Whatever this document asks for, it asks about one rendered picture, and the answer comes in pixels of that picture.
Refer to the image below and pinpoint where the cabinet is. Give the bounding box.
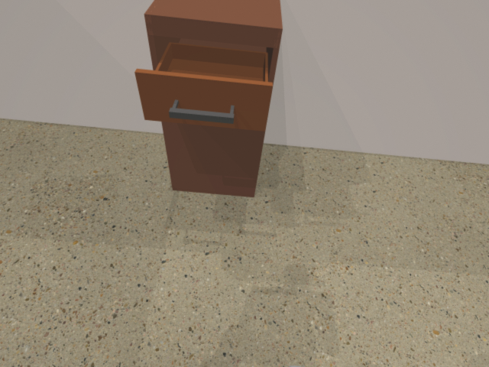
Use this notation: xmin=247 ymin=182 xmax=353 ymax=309
xmin=144 ymin=0 xmax=283 ymax=197

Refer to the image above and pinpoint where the drawer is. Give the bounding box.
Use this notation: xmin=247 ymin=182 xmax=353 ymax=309
xmin=134 ymin=42 xmax=273 ymax=132

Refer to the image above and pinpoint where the handle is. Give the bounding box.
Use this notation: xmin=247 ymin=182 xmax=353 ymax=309
xmin=169 ymin=100 xmax=235 ymax=124

